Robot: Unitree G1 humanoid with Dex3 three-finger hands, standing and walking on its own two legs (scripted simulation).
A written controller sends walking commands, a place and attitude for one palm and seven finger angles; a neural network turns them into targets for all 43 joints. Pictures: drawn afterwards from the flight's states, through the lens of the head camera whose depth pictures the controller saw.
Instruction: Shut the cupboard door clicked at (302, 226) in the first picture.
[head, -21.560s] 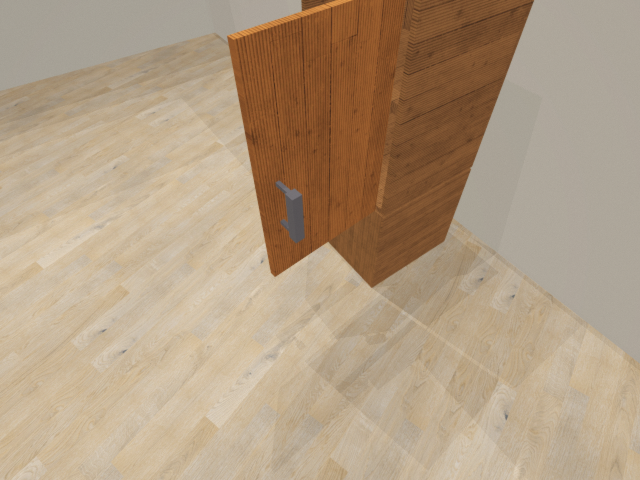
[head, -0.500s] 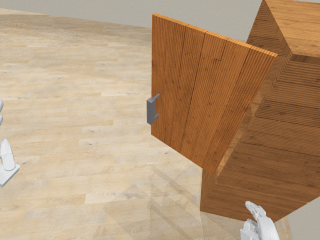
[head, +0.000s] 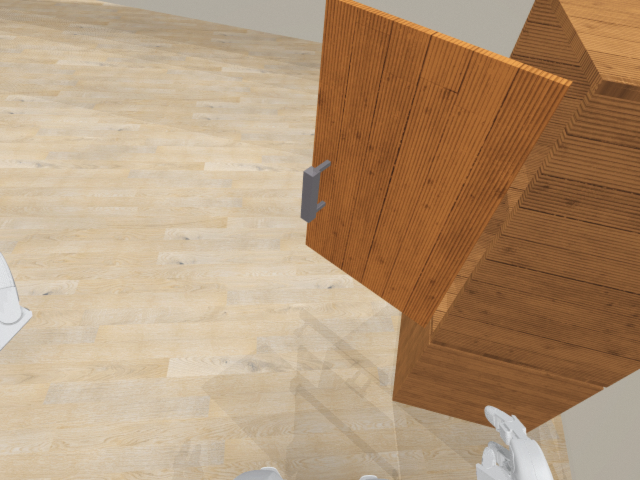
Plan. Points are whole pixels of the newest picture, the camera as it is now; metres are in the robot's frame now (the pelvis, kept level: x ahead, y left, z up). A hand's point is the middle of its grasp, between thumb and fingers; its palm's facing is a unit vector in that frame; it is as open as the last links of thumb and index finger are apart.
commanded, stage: step back with the hand held close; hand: left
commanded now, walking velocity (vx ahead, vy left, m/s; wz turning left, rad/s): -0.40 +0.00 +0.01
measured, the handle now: (316, 190) +0.68 +0.03 -0.08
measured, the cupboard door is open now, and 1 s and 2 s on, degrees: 64 64 64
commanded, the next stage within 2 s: stop stepping back and stand still in 0.80 s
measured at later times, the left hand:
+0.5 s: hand out of the picture +0.15 +0.24 +0.19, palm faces +0.41 -0.79 -0.46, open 7.4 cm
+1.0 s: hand out of the picture +0.04 +0.29 +0.20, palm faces +0.43 -0.85 -0.31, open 7.4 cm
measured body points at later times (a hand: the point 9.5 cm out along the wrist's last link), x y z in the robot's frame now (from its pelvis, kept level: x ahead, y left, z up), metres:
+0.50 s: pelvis -0.05 -0.02 +0.01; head -0.04 +0.02 +0.46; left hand +0.12 +0.28 +0.22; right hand +0.13 -0.26 -0.05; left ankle +0.07 +0.04 -0.70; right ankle +0.00 -0.14 -0.71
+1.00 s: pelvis -0.16 +0.03 +0.01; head -0.16 +0.08 +0.45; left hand +0.02 +0.33 +0.22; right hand +0.05 -0.18 -0.04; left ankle +0.06 +0.06 -0.70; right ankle -0.26 -0.15 -0.71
